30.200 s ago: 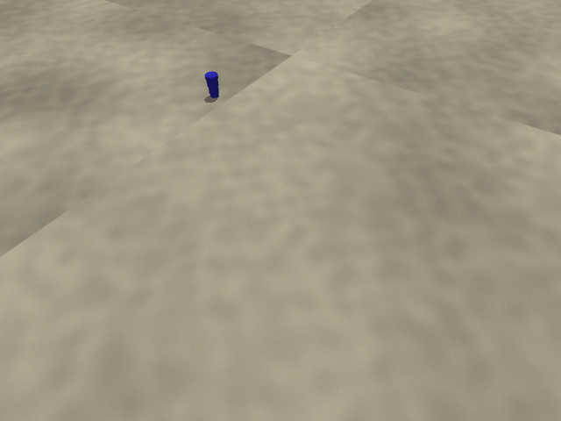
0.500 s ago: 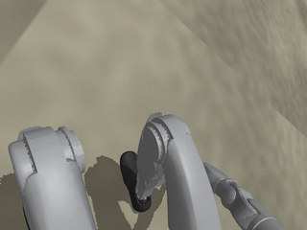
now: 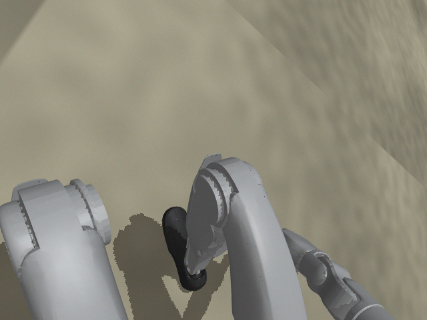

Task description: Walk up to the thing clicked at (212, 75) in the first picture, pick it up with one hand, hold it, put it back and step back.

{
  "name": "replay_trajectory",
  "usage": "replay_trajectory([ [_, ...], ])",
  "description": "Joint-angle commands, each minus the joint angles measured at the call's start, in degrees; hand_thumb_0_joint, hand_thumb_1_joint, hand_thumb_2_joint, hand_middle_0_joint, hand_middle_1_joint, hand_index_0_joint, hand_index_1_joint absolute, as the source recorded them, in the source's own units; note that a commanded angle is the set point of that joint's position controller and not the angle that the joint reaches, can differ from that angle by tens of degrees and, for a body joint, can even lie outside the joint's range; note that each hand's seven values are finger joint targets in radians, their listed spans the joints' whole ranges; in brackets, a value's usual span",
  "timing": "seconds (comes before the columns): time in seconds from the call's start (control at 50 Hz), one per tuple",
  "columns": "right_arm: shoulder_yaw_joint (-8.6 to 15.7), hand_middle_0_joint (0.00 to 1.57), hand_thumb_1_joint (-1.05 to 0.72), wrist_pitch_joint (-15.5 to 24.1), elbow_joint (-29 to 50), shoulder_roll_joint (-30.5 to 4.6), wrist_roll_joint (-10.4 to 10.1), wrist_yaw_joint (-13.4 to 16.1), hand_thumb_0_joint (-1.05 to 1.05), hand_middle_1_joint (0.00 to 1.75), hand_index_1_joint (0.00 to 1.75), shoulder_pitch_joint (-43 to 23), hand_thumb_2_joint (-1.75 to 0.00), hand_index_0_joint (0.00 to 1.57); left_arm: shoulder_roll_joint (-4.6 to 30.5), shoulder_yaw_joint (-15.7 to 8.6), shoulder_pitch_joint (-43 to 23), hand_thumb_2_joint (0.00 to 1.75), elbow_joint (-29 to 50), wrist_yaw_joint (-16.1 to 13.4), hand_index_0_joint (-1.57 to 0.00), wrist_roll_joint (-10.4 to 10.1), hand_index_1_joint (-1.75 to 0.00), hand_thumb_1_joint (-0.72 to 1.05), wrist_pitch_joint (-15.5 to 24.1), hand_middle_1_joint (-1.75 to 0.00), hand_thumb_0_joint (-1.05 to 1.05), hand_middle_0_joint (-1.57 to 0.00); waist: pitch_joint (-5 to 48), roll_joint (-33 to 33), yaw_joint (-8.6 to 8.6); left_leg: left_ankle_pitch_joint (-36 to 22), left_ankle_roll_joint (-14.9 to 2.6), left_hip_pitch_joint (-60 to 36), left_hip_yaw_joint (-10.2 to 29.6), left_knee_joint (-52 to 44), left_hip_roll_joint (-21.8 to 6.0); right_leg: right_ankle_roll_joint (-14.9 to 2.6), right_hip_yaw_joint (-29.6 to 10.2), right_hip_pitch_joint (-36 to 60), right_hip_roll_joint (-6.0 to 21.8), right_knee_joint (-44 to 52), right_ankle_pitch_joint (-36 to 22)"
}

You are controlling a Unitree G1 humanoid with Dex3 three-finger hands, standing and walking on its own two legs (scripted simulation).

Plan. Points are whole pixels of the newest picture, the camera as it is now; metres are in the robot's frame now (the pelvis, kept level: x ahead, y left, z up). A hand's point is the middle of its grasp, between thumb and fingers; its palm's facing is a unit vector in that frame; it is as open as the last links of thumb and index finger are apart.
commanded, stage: close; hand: left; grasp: from the side
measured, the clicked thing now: out of the picture +0.44 +0.41 -0.21
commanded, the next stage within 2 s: settle in 0.04 s
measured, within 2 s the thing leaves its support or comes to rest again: leaves its support in 0.42 s
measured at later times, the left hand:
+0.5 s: hand out of the picture +0.41 +0.43 -0.15, palm faces +0.70 -0.72 +0.01, open 11.4 cm
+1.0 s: hand out of the picture +0.35 +0.44 -0.02, palm faces +0.60 -0.79 -0.10, open 11.4 cm
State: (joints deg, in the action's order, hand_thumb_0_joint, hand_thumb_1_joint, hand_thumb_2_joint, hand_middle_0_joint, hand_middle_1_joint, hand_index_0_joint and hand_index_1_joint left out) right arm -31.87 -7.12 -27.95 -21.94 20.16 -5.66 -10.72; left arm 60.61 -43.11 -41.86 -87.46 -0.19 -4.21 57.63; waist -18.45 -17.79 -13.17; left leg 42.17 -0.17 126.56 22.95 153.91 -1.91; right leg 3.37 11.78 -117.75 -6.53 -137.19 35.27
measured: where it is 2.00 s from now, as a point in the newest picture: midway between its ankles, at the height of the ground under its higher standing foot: (135, 293)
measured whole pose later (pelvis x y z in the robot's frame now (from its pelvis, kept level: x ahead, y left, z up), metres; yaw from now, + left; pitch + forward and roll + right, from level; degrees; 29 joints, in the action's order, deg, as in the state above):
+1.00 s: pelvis +0.01 -0.01 +0.04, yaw +6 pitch +25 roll -14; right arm -12.9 -7.8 -32.2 -18.4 8.3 -4.3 1.1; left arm 42.4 -38.0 -30.3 -52.1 9.4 -7.0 33.8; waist -1.1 -5.8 -6.7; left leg 40.4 0.6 128.5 14.4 142.9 -0.9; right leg 2.0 6.6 -120.8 -1.1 -133.3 38.4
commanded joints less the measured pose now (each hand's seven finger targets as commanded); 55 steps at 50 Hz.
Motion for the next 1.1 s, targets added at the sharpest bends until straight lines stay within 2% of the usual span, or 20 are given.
replay_trajectory([
  [0.0, 7.32, 0.20, -0.85, -1.45, -0.61, -21.01, 0.42, 1.31, 0.00, 0.30, 0.30, 2.21, -0.88, 0.20, 15.76, 0.52, -10.64, 0.74, 9.50, 0.32, -0.72, 0.98, -0.76, 0.06, 3.94, -0.78, 0.00, -0.70, 32.28, 39.38, -5.39, -13.05, 2.84, -26.00, -4.66, -22.11, -5.43, -3.10, 7.92, 12.49, -0.24, 6.43, -9.77],
  [0.06, 7.30, 0.20, -0.85, -1.44, 0.20, -21.56, 0.37, 1.50, 0.00, 0.30, 0.30, 1.60, -0.88, 0.20, 17.14, -0.87, -10.76, 0.81, 9.71, 0.04, -0.81, 0.58, -0.85, 0.12, 3.55, -0.87, 0.00, -0.79, 33.43, 38.58, -5.72, -14.00, 2.71, -26.02, -4.71, -21.75, -5.42, -3.14, 8.06, 13.24, -0.25, 6.53, -10.49],
  [0.16, 7.23, 0.20, -0.88, -1.62, -0.63, -21.26, 0.08, 1.45, 0.00, 0.30, 0.30, 2.25, -0.90, 0.20, 14.83, 0.87, -11.55, 1.08, 8.30, 0.31, -1.01, 0.14, -1.13, 0.14, 2.88, -1.14, 0.00, -1.00, 31.75, 37.53, -6.40, -12.00, 2.46, -24.45, -4.41, -22.20, -5.30, -3.04, 8.35, 12.38, -0.14, 6.95, -9.35],
  [0.18, 7.57, 0.20, -0.87, -1.52, 0.21, -21.68, 0.13, 1.52, 0.00, 0.30, 0.30, 1.97, -0.90, 0.20, 16.58, -0.75, -11.58, 1.16, 9.76, 0.36, -1.05, 0.17, -1.21, 0.16, 2.99, -1.22, 0.00, -1.03, 32.78, 37.19, -6.05, -12.80, 2.41, -25.07, -4.44, -21.92, -5.32, -2.97, 8.39, 12.71, -0.18, 7.01, -9.89],
  [0.24, 7.51, 0.20, -0.88, -1.64, -1.31, -21.00, 0.15, 1.51, 0.00, 0.30, 0.30, 2.94, -0.90, 0.20, 16.94, 0.55, -12.05, 1.25, 11.68, 1.32, -1.13, 0.82, -1.34, 0.19, 3.06, -1.34, 0.00, -1.11, 32.85, 39.17, -5.78, -12.59, 2.50, -25.29, -4.93, -22.20, -5.28, -3.08, 7.90, 13.26, -0.06, 6.93, -9.53],
  [0.26, 7.82, 0.20, -0.88, -1.62, -0.98, -21.26, 0.03, 1.59, 0.00, 0.30, 0.30, 2.72, -0.90, 0.20, 18.99, -0.89, -12.32, 1.28, 13.60, 1.44, -1.14, 0.78, -1.37, 0.18, 3.04, -1.36, 0.00, -1.12, 33.94, 38.71, -5.22, -12.19, 2.26, -24.79, -5.31, -21.70, -5.19, -3.11, 7.74, 13.29, -0.15, 7.12, -9.44],
  [0.4, 8.93, 0.20, -0.88, -1.64, -2.42, -20.95, -0.75, 1.37, 0.00, 0.30, 0.30, 4.78, -0.90, 0.20, 18.18, -3.58, -12.91, 1.35, 19.10, 1.29, -1.24, -1.34, -1.47, 0.15, 1.59, -1.47, 0.00, -1.21, 37.14, 42.25, -3.60, -13.59, 2.92, -27.83, -5.45, -23.30, -4.79, -3.33, 7.42, 12.93, 0.32, 6.62, -9.72],
  [0.48, 10.44, 0.20, -0.88, -1.79, -3.52, -20.30, -1.35, 1.49, 0.00, 0.30, 0.30, 6.42, -0.90, 0.20, 18.02, -3.35, -14.09, 1.35, 25.31, 2.93, -1.29, -1.56, -1.50, 0.14, 0.57, -1.50, 0.00, -1.26, 40.14, 46.11, -2.64, -16.51, 3.53, -30.95, -6.09, -23.97, -4.72, -3.60, 6.48, 12.37, 0.63, 6.24, -10.68],
  [0.56, 12.73, 0.20, -0.89, -2.05, -3.57, -19.54, -2.57, 1.80, 0.00, 0.30, 0.30, 7.93, -0.90, 0.20, 15.05, -2.00, -11.36, 1.32, 28.25, 5.63, -1.31, -1.71, -1.49, 0.10, -2.88, -1.49, 0.00, -1.29, 42.06, 46.49, -0.97, -16.52, 3.54, -30.75, -7.38, -25.30, -4.12, -4.09, 5.43, 11.29, 1.11, 7.13, -10.35],
  [0.64, 15.11, 0.20, -0.88, -1.91, -3.00, -18.72, -4.74, 1.98, 0.00, 0.30, 0.30, 9.80, -0.90, 0.20, 7.77, 0.06, -7.05, 1.34, 27.48, 8.53, -1.34, -4.31, -1.52, 0.12, -7.20, -1.52, 0.00, -1.31, 43.09, 43.11, -0.47, -14.00, 2.89, -27.69, -8.49, -26.42, -3.27, -4.18, 5.06, 10.96, 1.57, 8.41, -9.34],
  [0.74, 18.70, 0.20, -0.88, -1.34, -2.85, -17.11, -7.68, 2.28, 0.00, 0.30, 0.30, 12.50, -0.89, 0.20, 6.27, -0.56, -7.91, 1.35, 35.16, 9.26, -1.34, -5.52, -1.52, 0.12, -12.19, -1.53, 0.00, -1.31, 45.95, 41.16, 2.50, -10.39, 2.02, -26.13, -9.99, -28.10, -2.44, -4.43, 3.57, 8.67, 2.26, 9.94, -7.19],
  [0.76, 19.18, 0.20, -0.89, -1.22, -2.96, -16.42, -8.07, 2.28, 0.00, 0.30, 0.30, 13.32, -0.89, 0.20, 6.61, -0.19, -9.73, 1.30, 38.21, 8.95, -1.36, -5.18, -1.54, 0.12, -12.93, -1.57, 0.00, -1.30, 46.79, 42.33, 2.84, -10.16, 2.03, -25.71, -10.61, -28.44, -2.26, -4.59, 3.02, 8.91, 2.36, 9.86, -6.78],
  [0.8, 20.65, 0.20, -0.87, -0.85, -1.51, -16.04, -9.22, 2.10, 0.00, 0.30, 0.30, 12.83, -0.88, 0.20, 1.44, 1.64, -3.61, 1.36, 34.32, 8.77, -1.34, -4.70, -1.56, 0.08, -15.22, -1.60, 0.00, -1.27, 46.02, 39.61, 3.67, -7.27, 1.87, -24.93, -10.49, -30.09, -1.97, -4.77, 2.90, 6.62, 2.92, 10.25, -4.82],
  [0.84, 22.69, 0.20, -0.87, -0.85, -2.34, -15.59, -9.89, 2.24, 0.00, 0.30, 0.30, 14.44, -0.88, 0.20, 5.05, 0.84, -8.56, 1.36, 45.14, 8.38, -1.32, -3.47, -1.55, 0.08, -15.46, -1.59, 0.00, -1.26, 49.90, 43.92, 5.45, -7.00, 2.04, -28.17, -11.28, -31.68, -1.87, -5.25, 1.62, 5.88, 3.29, 10.56, -4.66],
  [0.88, 24.27, 0.20, -0.87, -1.02, -1.57, -14.60, -10.84, 2.26, 0.00, 0.30, 0.30, 15.55, -0.89, 0.20, 3.28, 1.79, -5.71, 1.32, 48.99, 8.74, -1.29, -2.90, -1.52, 0.06, -17.22, -1.55, 0.00, -1.23, 53.63, 45.06, 6.33, -7.96, 2.05, -30.30, -12.12, -33.49, -1.49, -5.44, 0.78, 7.14, 3.69, 11.54, -4.79],
  [0.92, 25.91, 0.20, -0.88, -0.41, -0.90, -13.78, -12.19, 2.42, 0.00, 0.30, 0.30, 14.99, -0.89, 0.20, -1.98, 4.55, -1.94, 1.30, 49.13, 9.97, -1.29, -3.62, -1.51, 0.01, -19.38, -1.54, 0.00, -1.23, 52.30, 42.99, 6.35, -4.80, 1.60, -28.70, -12.89, -35.17, -1.13, -5.58, -0.03, 5.48, 4.03, 13.02, -2.80],
  [0.98, 27.99, 0.20, -0.89, 0.18, -2.30, -12.55, -14.10, 3.01, 0.00, 0.30, 0.30, 17.67, -0.89, 0.20, -0.27, 2.10, -4.13, 1.29, 58.56, 10.81, -1.26, -5.99, -1.49, -0.01, -21.00, -1.52, 0.00, -1.21, 57.79, 43.10, 8.25, -6.68, 1.11, -30.23, -14.49, -36.17, -0.61, -5.66, -1.75, 7.98, 4.22, 15.07, -3.67],
  [1.0, 28.59, 0.20, -0.89, 0.45, -2.54, -12.06, -14.78, 3.11, 0.00, 0.30, 0.30, 18.42, -0.89, 0.20, -1.43, 1.31, -2.18, 1.26, 58.77, 10.98, -1.25, -7.08, -1.48, -0.04, -22.01, -1.50, 0.00, -1.20, 58.56, 42.13, 8.97, -7.35, 0.99, -30.39, -14.80, -36.83, -0.37, -5.66, -2.05, 8.46, 4.29, 15.59, -3.85],
  [1.04, 29.59, 0.20, -0.89, 1.34, -1.91, -10.76, -16.08, 3.44, 0.00, 0.30, 0.30, 18.38, -0.89, 0.20, -7.36, 3.05, 2.66, 1.24, 58.37, 11.70, -1.26, -9.37, -1.47, -0.06, -24.16, -1.50, 0.00, -1.21, 58.14, 37.76, 8.78, -7.11, 0.31, -28.80, -15.70, -37.79, 0.14, -5.61, -2.77, 9.27, 4.40, 17.93, -3.51],
  [1.08, 30.81, 0.20, -0.89, 2.08, -2.07, -10.49, -17.32, 4.15, 0.00, 0.30, 0.30, 18.87, -0.89, 0.20, -9.26, 3.15, 2.68, 1.27, 59.04, 11.80, -1.25, -10.26, -1.48, -0.06, -25.81, -1.51, 0.00, -1.20, 58.69, 35.94, 9.45, -7.22, 0.17, -30.23, -15.83, -39.80, 0.18, -5.62, -3.51, 9.78, 4.84, 19.63, -3.62],
])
